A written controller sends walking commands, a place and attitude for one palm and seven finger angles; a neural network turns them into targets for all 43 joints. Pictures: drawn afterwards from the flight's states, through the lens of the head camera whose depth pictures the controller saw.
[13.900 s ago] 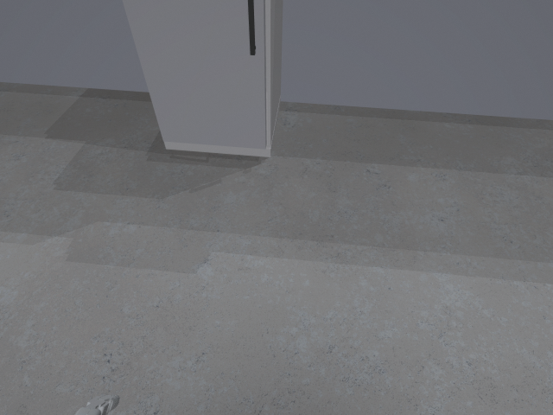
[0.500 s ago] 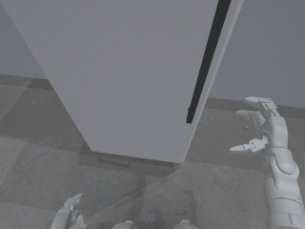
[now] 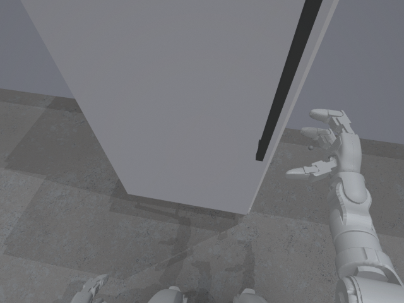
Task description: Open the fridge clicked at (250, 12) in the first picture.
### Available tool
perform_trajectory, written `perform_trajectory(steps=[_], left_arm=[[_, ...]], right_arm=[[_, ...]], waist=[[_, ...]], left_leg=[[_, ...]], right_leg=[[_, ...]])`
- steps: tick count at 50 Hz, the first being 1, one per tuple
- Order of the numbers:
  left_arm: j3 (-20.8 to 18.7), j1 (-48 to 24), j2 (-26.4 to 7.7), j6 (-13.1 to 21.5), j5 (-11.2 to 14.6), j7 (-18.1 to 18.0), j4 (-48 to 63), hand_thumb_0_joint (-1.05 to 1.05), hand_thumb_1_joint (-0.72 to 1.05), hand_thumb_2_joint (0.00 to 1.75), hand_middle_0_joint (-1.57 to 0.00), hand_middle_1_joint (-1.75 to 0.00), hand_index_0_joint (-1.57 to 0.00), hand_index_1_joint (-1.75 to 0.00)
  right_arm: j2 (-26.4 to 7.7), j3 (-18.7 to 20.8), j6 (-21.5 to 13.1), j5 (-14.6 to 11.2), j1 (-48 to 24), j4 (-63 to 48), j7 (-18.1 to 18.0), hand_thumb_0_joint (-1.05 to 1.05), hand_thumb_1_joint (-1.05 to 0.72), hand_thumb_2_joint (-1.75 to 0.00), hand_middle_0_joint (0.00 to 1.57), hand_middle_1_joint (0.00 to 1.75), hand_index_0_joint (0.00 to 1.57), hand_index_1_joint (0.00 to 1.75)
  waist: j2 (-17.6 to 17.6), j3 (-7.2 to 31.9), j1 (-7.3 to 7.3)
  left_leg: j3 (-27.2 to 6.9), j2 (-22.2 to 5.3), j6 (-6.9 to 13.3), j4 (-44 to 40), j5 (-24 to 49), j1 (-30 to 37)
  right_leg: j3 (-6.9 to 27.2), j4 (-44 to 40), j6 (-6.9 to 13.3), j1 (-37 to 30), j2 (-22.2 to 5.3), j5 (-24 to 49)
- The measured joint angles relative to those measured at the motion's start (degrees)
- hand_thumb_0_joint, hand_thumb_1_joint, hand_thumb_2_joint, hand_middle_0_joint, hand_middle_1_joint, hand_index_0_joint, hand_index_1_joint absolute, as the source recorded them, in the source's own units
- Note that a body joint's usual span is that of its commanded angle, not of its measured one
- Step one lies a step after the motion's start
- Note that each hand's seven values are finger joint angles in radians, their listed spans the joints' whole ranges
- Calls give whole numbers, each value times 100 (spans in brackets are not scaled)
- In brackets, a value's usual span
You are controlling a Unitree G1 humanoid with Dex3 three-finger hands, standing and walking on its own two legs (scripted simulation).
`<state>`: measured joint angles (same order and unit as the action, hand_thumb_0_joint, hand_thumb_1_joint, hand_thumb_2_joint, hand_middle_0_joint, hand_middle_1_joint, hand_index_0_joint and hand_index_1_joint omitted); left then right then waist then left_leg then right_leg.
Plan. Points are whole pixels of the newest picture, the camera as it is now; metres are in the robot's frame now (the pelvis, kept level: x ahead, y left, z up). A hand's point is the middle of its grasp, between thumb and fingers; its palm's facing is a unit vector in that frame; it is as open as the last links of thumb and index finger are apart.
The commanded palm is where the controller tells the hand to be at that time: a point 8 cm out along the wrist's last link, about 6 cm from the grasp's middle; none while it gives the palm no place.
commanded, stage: move the hooked fingers beside the handle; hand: right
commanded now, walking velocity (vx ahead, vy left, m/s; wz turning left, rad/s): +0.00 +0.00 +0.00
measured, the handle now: (282, 85) +0.52 -0.09 +0.15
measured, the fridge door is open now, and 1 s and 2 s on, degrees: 0 0 0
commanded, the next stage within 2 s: feel for the door with the fingertips in 1.02 s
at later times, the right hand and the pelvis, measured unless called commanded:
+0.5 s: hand (304, 136) +0.45 -0.16 +0.07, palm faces +0.09 +1.00 +0.00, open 13.9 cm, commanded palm +0.42 -0.21 +0.07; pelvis +0.00 +0.00 -0.01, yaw +1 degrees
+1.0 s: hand (304, 138) +0.45 -0.15 +0.07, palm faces +0.06 +1.00 +0.00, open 14.0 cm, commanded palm +0.42 -0.20 +0.07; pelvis +0.01 -0.01 -0.01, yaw +0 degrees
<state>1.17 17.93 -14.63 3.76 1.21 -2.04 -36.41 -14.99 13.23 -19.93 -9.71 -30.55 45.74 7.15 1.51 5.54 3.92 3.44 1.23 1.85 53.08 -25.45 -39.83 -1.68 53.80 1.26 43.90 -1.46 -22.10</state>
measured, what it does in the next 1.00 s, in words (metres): stands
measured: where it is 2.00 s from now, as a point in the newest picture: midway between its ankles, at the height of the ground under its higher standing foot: outside the picture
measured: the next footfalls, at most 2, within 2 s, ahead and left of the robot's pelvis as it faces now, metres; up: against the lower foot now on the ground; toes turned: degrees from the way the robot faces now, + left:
none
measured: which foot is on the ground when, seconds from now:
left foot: down 0.00-1.00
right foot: down 0.00-1.00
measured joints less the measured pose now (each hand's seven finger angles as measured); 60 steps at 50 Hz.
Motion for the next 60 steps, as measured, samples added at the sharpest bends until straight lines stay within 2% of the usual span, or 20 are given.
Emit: perform_trajectory(steps=[5, 11, 18, 24, 33, 40, 45, 52, 57, 60], left_arm=[[10, 58, 30, -78, -43, 30, 33, 1, 90, 90, -20, -30, -20, -30], [-33, 215, 27, -148, -86, 103, -68, 1, 90, 90, -20, -30, -20, -30], [-41, 318, 17, -303, -114, 133, -26, 1, 90, 90, -20, -30, -20, -30], [-78, 386, 16, -373, -122, 160, 12, 1, 90, 90, -20, -30, -20, -30], [-72, 302, 38, -442, -65, 151, 52, 1, 90, 90, -20, -30, -20, -30], [-89, 151, 22, -391, -64, 173, 79, 1, 90, 90, -20, -30, -20, -30], [-59, 11, 41, -391, -78, 154, 114, 1, 90, 90, -20, -30, -20, -30], [-44, 36, 67, -385, -109, 180, 64, 1, 90, 90, -20, -30, -20, -30], [5, 129, 87, -456, -119, 186, 70, 1, 90, 90, -20, -30, -20, -30], [-17, 199, 90, -459, -135, 193, 84, 1, 90, 90, -20, -30, -20, -30]], right_arm=[[-83, 164, -58, 120, -403, 464, -185, -1, 50, -30, 30, 120, 30, 120], [-84, 181, -337, 172, -665, 725, -277, -1, 50, -30, 30, 120, 30, 120], [-148, 303, -297, 281, -908, 1138, -286, -1, 50, -30, 30, 120, 30, 120], [-108, 428, -485, 272, -625, 839, -359, -1, 50, -30, 30, 120, 30, 120], [-145, 290, -341, 163, -462, 779, -186, -1, 50, -30, 30, 120, 30, 120], [53, 67, -457, 133, -337, 591, -221, -1, 50, -30, 30, 120, 30, 120], [45, 50, -412, 244, -530, 755, -322, -1, 50, -30, 30, 120, 30, 120], [99, -9, -465, 257, -683, 735, -453, -1, 50, -30, 30, 120, 30, 120], [45, 39, -322, 340, -882, 1079, -479, -1, 50, -30, 30, 120, 30, 120], [48, 60, -337, 304, -867, 1052, -538, -1, 50, -30, 30, 120, 30, 120]], waist=[[-16, -25, 103], [9, 40, 123], [-2, 52, 221], [-1, 69, 196], [-16, 107, 123], [-26, 119, 43], [-44, 74, 79], [5, 89, 73], [6, 91, 137], [15, 66, 165]], left_leg=[[-16, 17, 13, 84, 4, -171], [-28, 37, 16, 175, -29, -321], [-46, 50, 18, 228, -40, -470], [-106, 75, 6, 206, -50, -449], [-57, 68, -5, 72, -49, -260], [-30, 40, -32, 76, -71, -214], [-9, 18, -42, 151, -89, -294], [-35, 8, -60, 190, -96, -361], [-39, 3, -57, 193, -96, -399], [-48, 13, -49, 199, -89, -445]], right_leg=[[-16, 65, -7, 152, -22, 6], [-26, 165, -9, 299, -45, -40], [-42, 218, -6, 438, -60, -59], [-97, 199, 2, 394, -86, -98], [-42, 131, 11, 257, -68, -111], [-14, 168, 33, 243, -36, -137], [5, 245, 46, 337, -16, -144], [-21, 276, 61, 393, -8, -155], [-24, 260, 62, 422, -2, -143], [-33, 260, 54, 460, -12, -140]])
